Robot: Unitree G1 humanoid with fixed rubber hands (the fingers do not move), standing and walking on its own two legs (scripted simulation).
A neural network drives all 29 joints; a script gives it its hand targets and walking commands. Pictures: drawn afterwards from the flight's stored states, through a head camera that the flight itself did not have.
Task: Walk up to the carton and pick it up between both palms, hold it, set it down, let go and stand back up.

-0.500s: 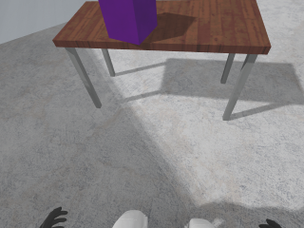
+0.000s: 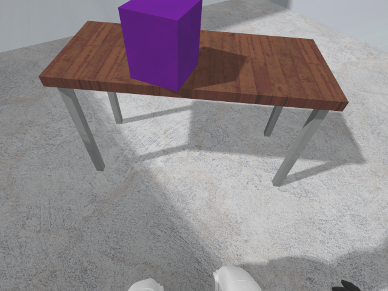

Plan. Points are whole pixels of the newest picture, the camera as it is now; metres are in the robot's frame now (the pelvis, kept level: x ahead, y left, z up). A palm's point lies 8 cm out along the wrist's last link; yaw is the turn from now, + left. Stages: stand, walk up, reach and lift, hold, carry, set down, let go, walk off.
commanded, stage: walk up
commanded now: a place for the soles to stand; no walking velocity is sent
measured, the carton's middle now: (164, 40) +0.91 +0.10 +0.06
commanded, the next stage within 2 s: none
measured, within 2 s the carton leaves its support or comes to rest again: neither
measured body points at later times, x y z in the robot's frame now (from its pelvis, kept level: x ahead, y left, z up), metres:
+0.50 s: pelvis +0.13 +0.05 +0.01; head +0.14 +0.00 +0.45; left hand +0.15 +0.39 -0.05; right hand +0.28 -0.27 -0.11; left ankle +0.23 +0.22 -0.66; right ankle +0.13 -0.09 -0.70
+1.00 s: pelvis +0.26 +0.09 -0.03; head +0.28 +0.08 +0.42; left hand +0.42 +0.41 -0.12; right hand +0.27 -0.27 -0.12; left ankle +0.26 +0.26 -0.70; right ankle +0.35 -0.01 -0.71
